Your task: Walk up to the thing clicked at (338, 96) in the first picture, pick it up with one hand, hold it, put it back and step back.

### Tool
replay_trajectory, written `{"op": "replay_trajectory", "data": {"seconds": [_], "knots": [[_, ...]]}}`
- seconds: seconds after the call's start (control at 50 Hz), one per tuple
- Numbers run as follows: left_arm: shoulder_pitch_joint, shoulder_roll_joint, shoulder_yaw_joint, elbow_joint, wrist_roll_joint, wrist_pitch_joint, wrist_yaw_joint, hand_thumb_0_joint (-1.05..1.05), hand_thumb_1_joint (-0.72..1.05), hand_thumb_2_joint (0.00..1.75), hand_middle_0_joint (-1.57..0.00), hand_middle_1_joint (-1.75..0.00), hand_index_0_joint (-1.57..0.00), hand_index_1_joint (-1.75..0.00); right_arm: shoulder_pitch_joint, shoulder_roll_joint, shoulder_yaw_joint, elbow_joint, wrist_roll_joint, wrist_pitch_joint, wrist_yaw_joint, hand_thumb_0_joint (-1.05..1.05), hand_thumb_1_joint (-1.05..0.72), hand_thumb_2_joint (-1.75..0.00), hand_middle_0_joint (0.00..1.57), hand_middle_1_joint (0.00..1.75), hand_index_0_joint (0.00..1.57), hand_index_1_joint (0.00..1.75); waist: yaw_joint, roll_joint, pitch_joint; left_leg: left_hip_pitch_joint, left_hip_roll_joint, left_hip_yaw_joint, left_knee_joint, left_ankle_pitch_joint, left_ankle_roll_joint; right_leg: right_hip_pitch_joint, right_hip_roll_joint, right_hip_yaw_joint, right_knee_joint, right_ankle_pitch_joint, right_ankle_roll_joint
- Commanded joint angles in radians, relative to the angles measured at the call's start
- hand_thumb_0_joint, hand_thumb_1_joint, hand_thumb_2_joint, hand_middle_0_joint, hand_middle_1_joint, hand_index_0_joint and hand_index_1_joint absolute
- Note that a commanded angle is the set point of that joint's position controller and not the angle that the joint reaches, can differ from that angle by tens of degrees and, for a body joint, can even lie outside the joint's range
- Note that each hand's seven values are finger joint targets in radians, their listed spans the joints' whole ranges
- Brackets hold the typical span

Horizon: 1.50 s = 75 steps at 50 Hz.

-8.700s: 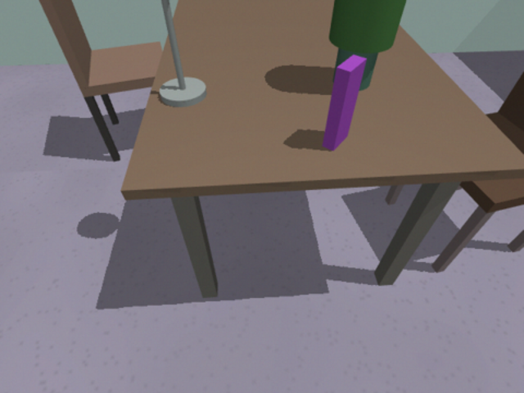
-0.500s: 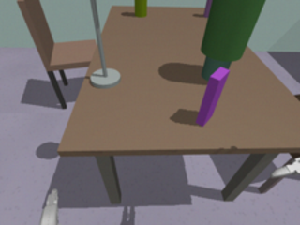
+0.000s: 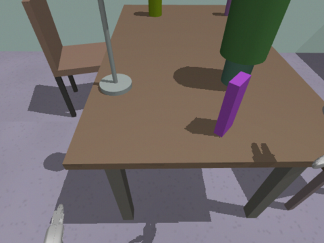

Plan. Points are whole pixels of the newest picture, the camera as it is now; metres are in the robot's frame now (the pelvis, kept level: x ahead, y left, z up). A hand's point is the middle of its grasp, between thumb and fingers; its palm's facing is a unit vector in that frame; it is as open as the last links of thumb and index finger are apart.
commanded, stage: go down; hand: right
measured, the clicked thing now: (230, 106) +0.49 -0.20 +0.08
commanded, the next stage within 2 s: none
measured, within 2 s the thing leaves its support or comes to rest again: neither
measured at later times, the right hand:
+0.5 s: hand (322, 109) +0.37 -0.36 +0.18, palm faces +0.16 +0.99 +0.02, open 17.4 cm
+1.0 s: hand out of the picture +0.39 -0.38 +0.17, palm faces +0.17 +0.98 +0.02, open 17.2 cm
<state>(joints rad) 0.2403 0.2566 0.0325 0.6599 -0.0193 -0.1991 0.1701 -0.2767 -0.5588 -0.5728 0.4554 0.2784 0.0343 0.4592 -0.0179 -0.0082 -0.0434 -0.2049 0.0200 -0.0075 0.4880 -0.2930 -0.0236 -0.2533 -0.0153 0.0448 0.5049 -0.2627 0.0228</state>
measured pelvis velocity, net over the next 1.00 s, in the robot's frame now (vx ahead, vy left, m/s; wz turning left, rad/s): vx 0.01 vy -0.01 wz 0.01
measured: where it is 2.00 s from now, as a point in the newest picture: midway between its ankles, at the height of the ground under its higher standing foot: outside the picture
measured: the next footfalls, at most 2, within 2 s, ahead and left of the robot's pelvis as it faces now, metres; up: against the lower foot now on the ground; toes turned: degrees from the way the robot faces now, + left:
none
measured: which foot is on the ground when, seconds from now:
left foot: down 0.00-1.00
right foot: down 0.00-1.00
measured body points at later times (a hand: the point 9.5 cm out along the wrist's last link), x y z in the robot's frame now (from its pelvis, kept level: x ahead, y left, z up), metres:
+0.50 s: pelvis +0.00 +0.00 -0.01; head +0.03 -0.01 +0.44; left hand +0.14 +0.26 -0.08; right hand +0.36 -0.41 +0.18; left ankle -0.02 +0.13 -0.74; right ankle +0.00 -0.14 -0.74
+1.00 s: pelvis +0.01 -0.01 -0.01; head +0.04 -0.02 +0.44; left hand +0.15 +0.26 -0.08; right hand +0.37 -0.43 +0.18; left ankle -0.02 +0.13 -0.74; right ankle +0.00 -0.14 -0.74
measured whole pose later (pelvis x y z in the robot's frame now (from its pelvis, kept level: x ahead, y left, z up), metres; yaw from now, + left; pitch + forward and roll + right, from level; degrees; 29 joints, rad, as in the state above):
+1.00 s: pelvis +0.01 -0.01 -0.01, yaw +1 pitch +8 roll +2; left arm 0.25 0.27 -0.05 0.61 0.00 -0.23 0.19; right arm -0.66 -0.86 -0.62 1.03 0.21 0.00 0.59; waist 0.05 0.00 -0.09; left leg -0.39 0.00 -0.01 0.56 -0.32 -0.03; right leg -0.46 -0.03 0.04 0.63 -0.32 0.02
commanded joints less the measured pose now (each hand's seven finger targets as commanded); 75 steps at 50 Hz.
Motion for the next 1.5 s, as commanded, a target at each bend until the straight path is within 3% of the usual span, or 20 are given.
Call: {"op": "replay_trajectory", "data": {"seconds": [0.0, 0.04, 0.14, 0.24, 0.26, 0.38, 0.48, 0.54, 0.68, 0.76, 0.82, 0.86, 0.96, 1.02, 1.04, 1.08, 1.12, 1.24, 1.44, 1.48], "knots": [[-0.063, 0.167, 0.047, -0.159, 0.0, -0.068, 0.029, 0.0, -0.61, 0.09, -0.04, -0.02, -0.01, -0.06, -0.481, -0.406, -0.06, -0.105, 0.016, -0.014, 0.045, 0.0, 0.53, 0.0, 0.08, 0.04, 0.08, 0.04, 0.053, -0.1, -0.2, -0.05, -0.022, 0.036, -0.056, 0.259, 0.019, 0.123, 0.023, -0.041, -0.051, 0.212, -0.036], [-0.025, 0.193, 0.065, -0.141, 0.003, -0.077, 0.033, 0.0, -0.61, 0.09, -0.04, -0.02, -0.01, -0.05, -0.522, -0.428, -0.06, -0.032, 0.016, 0.007, 0.063, 0.0, 0.55, 0.0, 0.08, 0.04, 0.07, 0.04, 0.063, -0.104, -0.199, -0.071, -0.023, 0.04, -0.052, 0.264, 0.019, 0.125, 0.022, -0.038, -0.041, 0.221, -0.035], [-0.042, 0.123, -0.004, -0.108, 0.006, -0.089, 0.022, 0.0, -0.61, 0.09, -0.05, -0.02, -0.02, -0.05, -0.565, -0.496, -0.068, 0.125, -0.006, 0.003, 0.077, 0.0, 0.55, -0.01, 0.08, 0.04, 0.08, 0.04, 0.032, -0.095, -0.2, -0.077, -0.021, 0.038, -0.035, 0.253, 0.021, 0.049, 0.023, -0.035, -0.018, 0.217, -0.034], [-0.097, 0.183, 0.016, -0.141, 0.014, -0.094, 0.027, 0.0, -0.61, 0.09, -0.05, -0.03, -0.02, -0.06, -0.654, -0.578, -0.082, 0.173, -0.013, -0.058, 0.092, 0.0, 0.56, -0.02, 0.08, 0.05, 0.07, 0.05, 0.036, -0.099, -0.293, -0.079, -0.027, 0.032, -0.013, 0.246, 0.023, 0.044, 0.016, -0.031, 0.004, 0.212, -0.033], [-0.098, 0.154, -0.022, -0.143, 0.014, -0.092, 0.027, 0.0, -0.61, 0.09, -0.04, -0.03, -0.02, -0.05, -0.65, -0.585, -0.086, 0.204, -0.014, -0.06, 0.096, 0.0, 0.56, -0.01, 0.08, 0.04, 0.07, 0.04, 0.025, -0.101, -0.31, -0.071, -0.027, 0.033, -0.005, 0.266, 0.024, 0.05, 0.014, -0.029, 0.014, 0.245, -0.032], [-0.101, 0.158, -0.033, -0.167, 0.012, -0.083, 0.038, 0.0, -0.61, 0.1, -0.05, -0.03, -0.02, -0.06, -0.705, -0.648, -0.101, 0.228, -0.024, -0.097, 0.102, 0.0, 0.54, -0.01, 0.08, 0.04, 0.08, 0.04, 0.018, -0.122, -0.35, -0.055, -0.026, 0.024, 0.002, 0.262, 0.023, 0.027, 0.018, -0.037, 0.022, 0.232, -0.035], [-0.05, 0.145, -0.043, -0.17, 0.014, -0.081, 0.038, 0.0, -0.61, 0.1, -0.05, -0.03, -0.02, -0.06, -0.694, -0.638, -0.078, 0.269, -0.033, -0.102, 0.115, 0.0, 0.53, -0.02, 0.08, 0.04, 0.08, 0.04, 0.046, -0.146, -0.334, -0.099, -0.032, 0.029, 0.006, 0.276, 0.024, 0.046, 0.013, -0.038, 0.036, 0.259, -0.032], [-0.002, 0.174, -0.003, -0.149, 0.012, -0.079, 0.039, 0.0, -0.61, 0.1, -0.05, -0.03, -0.02, -0.06, -0.682, -0.623, -0.073, 0.294, -0.02, -0.096, 0.124, 0.0, 0.53, -0.02, 0.08, 0.04, 0.08, 0.04, 0.072, -0.138, -0.312, -0.132, -0.038, 0.037, 0.011, 0.301, 0.024, 0.061, 0.005, -0.029, 0.047, 0.315, -0.032], [-0.061, 0.179, -0.004, -0.138, 0.016, -0.081, 0.038, 0.0, -0.61, 0.1, -0.05, -0.03, -0.02, -0.06, -0.721, -0.646, -0.07, 0.284, -0.03, -0.103, 0.127, 0.0, 0.48, -0.03, 0.09, 0.04, 0.08, 0.04, 0.067, -0.177, -0.365, -0.163, -0.044, 0.039, 0.032, 0.335, 0.027, 0.116, -0.007, -0.019, 0.09, 0.473, -0.023], [-0.057, 0.199, 0.018, -0.151, 0.015, -0.078, 0.039, 0.0, -0.61, 0.1, -0.05, -0.03, -0.02, -0.06, -0.729, -0.679, -0.102, 0.272, -0.029, -0.105, 0.128, 0.0, 0.46, -0.02, 0.09, 0.04, 0.08, 0.04, 0.054, -0.153, -0.4, -0.101, -0.037, 0.033, 0.034, 0.365, 0.023, 0.068, 0.005, -0.028, 0.092, 0.415, -0.032], [-0.045, 0.142, -0.038, -0.15, 0.013, -0.073, 0.034, 0.0, -0.61, 0.1, -0.05, -0.03, -0.02, -0.06, -0.677, -0.65, -0.082, 0.37, -0.037, -0.097, 0.132, 0.0, 0.47, -0.03, 0.09, 0.04, 0.08, 0.04, 0.053, -0.118, -0.305, -0.116, -0.036, 0.035, 0.032, 0.34, 0.023, 0.002, 0.007, -0.031, 0.086, 0.368, -0.035], [-0.051, 0.186, 0.0, -0.202, 0.013, -0.076, 0.038, 0.0, -0.61, 0.1, -0.05, -0.03, -0.02, -0.06, -0.728, -0.702, -0.106, 0.328, -0.041, -0.106, 0.128, 0.0, 0.49, -0.03, 0.09, 0.04, 0.08, 0.04, 0.057, -0.129, -0.377, -0.109, -0.038, 0.036, 0.039, 0.346, 0.024, 0.034, 0.003, -0.027, 0.092, 0.393, -0.033], [-0.023, 0.166, -0.015, -0.183, 0.017, -0.074, 0.032, 0.0, -0.61, 0.1, -0.05, -0.03, -0.02, -0.06, -0.748, -0.711, -0.104, 0.355, -0.045, -0.111, 0.138, 0.0, 0.5, -0.03, 0.09, 0.04, 0.08, 0.04, 0.064, -0.165, -0.347, -0.149, -0.037, 0.032, 0.041, 0.325, 0.027, 0.035, 0.001, -0.028, 0.104, 0.392, -0.03], [-0.02, 0.142, -0.039, -0.154, 0.019, -0.074, 0.032, 0.0, -0.61, 0.1, -0.05, -0.03, -0.02, -0.06, -0.747, -0.729, -0.106, 0.404, -0.052, -0.114, 0.138, 0.0, 0.51, -0.03, 0.08, 0.04, 0.08, 0.04, 0.072, -0.153, -0.302, -0.148, -0.034, 0.028, 0.039, 0.283, 0.027, -0.033, 0.009, -0.032, 0.089, 0.276, -0.038], [-0.048, 0.14, -0.046, -0.162, 0.019, -0.074, 0.03, 0.0, -0.61, 0.1, -0.05, -0.03, -0.02, -0.06, -0.772, -0.737, -0.111, 0.337, -0.053, -0.121, 0.139, 0.0, 0.5, -0.03, 0.08, 0.04, 0.08, 0.04, 0.049, -0.188, -0.363, -0.129, -0.032, 0.025, 0.045, 0.293, 0.03, -0.009, 0.008, -0.03, 0.088, 0.293, -0.035], [-0.043, 0.175, -0.016, -0.184, 0.019, -0.079, 0.04, 0.0, -0.61, 0.1, -0.05, -0.03, -0.02, -0.06, -0.75, -0.71, -0.09, 0.425, -0.054, -0.114, 0.141, 0.0, 0.52, -0.03, 0.08, 0.04, 0.07, 0.04, 0.085, -0.14, -0.331, -0.165, -0.038, 0.031, 0.044, 0.276, 0.03, -0.008, 0.001, -0.024, 0.094, 0.285, -0.034], [-0.068, 0.214, 0.006, -0.226, 0.02, -0.083, 0.043, 0.0, -0.61, 0.1, -0.05, -0.03, -0.02, -0.06, -0.789, -0.764, -0.11, 0.381, -0.057, -0.129, 0.142, 0.0, 0.52, -0.03, 0.08, 0.04, 0.08, 0.04, 0.081, -0.161, -0.398, -0.153, -0.039, 0.033, 0.053, 0.289, 0.03, 0.024, 0.0, -0.021, 0.104, 0.319, -0.032], [-0.006, 0.15, -0.046, -0.198, 0.02, -0.082, 0.034, 0.0, -0.61, 0.1, -0.05, -0.03, -0.02, -0.06, -0.727, -0.734, -0.097, 0.441, -0.059, -0.124, 0.148, 0.0, 0.51, -0.03, 0.08, 0.04, 0.08, 0.04, 0.073, -0.166, -0.32, -0.17, -0.04, 0.036, 0.048, 0.275, 0.031, -0.02, 0.003, -0.025, 0.106, 0.3, -0.03], [-0.022, 0.189, -0.015, -0.241, 0.017, -0.092, 0.041, 0.0, -0.6, 0.1, -0.04, -0.04, -0.02, -0.06, -0.741, -0.746, -0.117, 0.318, -0.041, -0.136, 0.146, 0.0, 0.51, -0.02, 0.09, 0.04, 0.08, 0.04, 0.061, -0.183, -0.376, -0.146, -0.042, 0.037, 0.054, 0.255, 0.033, -0.003, 0.002, -0.022, 0.093, 0.26, -0.028], [-0.004, 0.171, -0.024, -0.215, 0.017, -0.091, 0.04, 0.0, -0.6, 0.1, -0.04, -0.04, -0.02, -0.06, -0.699, -0.72, -0.106, 0.37, -0.043, -0.129, 0.147, 0.0, 0.53, -0.02, 0.08, 0.04, 0.08, 0.04, 0.069, -0.185, -0.308, -0.177, -0.044, 0.04, 0.049, 0.216, 0.036, -0.034, -0.001, -0.018, 0.086, 0.235, -0.026]]}}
